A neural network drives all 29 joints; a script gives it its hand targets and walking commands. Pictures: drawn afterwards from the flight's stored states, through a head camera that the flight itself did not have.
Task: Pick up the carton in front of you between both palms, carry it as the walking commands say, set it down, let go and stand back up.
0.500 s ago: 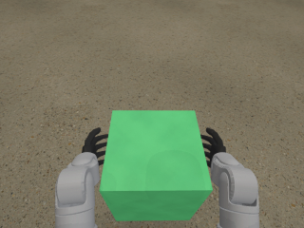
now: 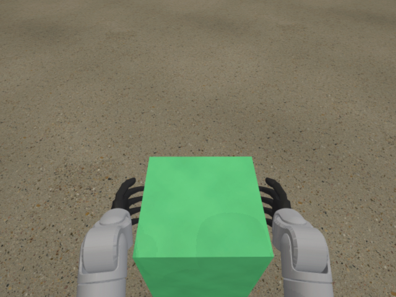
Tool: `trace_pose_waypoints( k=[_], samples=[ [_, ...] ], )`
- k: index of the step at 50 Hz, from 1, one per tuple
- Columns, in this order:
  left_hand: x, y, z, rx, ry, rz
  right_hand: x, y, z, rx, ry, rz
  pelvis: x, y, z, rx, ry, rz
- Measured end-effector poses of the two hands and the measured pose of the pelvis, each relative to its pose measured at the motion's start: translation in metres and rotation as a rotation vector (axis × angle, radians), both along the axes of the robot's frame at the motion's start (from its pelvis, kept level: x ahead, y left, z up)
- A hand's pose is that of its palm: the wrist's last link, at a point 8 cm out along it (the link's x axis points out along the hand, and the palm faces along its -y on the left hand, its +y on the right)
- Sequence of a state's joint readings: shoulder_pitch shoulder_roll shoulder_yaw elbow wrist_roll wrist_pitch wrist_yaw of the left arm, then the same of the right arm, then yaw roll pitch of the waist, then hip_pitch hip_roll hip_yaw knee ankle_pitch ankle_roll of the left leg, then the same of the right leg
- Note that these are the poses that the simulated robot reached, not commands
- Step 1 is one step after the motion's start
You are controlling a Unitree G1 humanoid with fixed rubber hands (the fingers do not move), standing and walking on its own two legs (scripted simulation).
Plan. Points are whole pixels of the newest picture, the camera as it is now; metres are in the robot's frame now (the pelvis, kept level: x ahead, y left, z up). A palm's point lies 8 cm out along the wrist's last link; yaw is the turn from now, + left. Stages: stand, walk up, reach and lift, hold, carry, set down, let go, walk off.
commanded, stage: carry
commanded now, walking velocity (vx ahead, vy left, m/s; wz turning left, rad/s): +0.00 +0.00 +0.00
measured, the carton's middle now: (200, 230) +0.27 +0.00 -0.01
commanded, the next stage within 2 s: hold in 1.56 s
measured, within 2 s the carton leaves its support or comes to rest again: neither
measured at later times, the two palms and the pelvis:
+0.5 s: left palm (127, 237) +0.24 +0.15 +0.01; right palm (277, 238) +0.24 -0.15 +0.01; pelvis -0.04 +0.00 -0.01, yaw -1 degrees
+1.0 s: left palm (120, 256) +0.20 +0.15 +0.03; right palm (284, 256) +0.20 -0.15 +0.03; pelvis -0.08 +0.00 -0.01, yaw +0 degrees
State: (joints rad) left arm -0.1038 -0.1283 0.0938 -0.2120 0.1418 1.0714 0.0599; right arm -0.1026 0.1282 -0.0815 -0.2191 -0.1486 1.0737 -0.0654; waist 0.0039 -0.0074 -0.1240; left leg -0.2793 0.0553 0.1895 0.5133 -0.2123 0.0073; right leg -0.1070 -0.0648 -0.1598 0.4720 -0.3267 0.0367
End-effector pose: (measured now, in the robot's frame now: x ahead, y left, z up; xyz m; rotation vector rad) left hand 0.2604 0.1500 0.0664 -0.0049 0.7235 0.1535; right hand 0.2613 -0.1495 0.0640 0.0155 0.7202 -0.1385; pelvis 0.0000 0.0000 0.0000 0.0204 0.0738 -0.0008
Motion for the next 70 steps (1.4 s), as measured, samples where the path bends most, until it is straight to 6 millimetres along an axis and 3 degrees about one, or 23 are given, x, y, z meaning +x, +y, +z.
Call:
trace_pose_waypoints(
  k=[10, 22, 36, 49, 70],
  samples=[
    [-0.002, -0.004, -0.022, 0.026, -0.011, -0.026, -0.003, -0.004, -0.021, -0.032, -0.011, 0.018, -0.006, -0.003, -0.005, 0.000, -0.008, -0.002],
    [-0.013, -0.003, -0.055, 0.052, -0.026, -0.055, -0.016, -0.003, -0.054, -0.063, -0.026, 0.035, -0.036, -0.001, -0.014, -0.009, -0.029, -0.008],
    [-0.038, -0.001, -0.037, 0.036, -0.081, -0.042, -0.040, 0.000, -0.035, -0.049, -0.081, 0.021, -0.063, 0.002, -0.012, -0.016, -0.041, -0.006],
    [-0.059, -0.001, -0.038, 0.038, -0.056, -0.042, -0.060, -0.001, -0.035, -0.053, -0.057, 0.026, -0.081, 0.000, -0.011, -0.020, -0.044, -0.004],
    [-0.071, -0.006, -0.039, 0.040, -0.057, -0.045, -0.073, -0.006, -0.036, -0.056, -0.057, 0.025, -0.094, -0.005, -0.011, -0.021, -0.042, -0.005]
  ],
)
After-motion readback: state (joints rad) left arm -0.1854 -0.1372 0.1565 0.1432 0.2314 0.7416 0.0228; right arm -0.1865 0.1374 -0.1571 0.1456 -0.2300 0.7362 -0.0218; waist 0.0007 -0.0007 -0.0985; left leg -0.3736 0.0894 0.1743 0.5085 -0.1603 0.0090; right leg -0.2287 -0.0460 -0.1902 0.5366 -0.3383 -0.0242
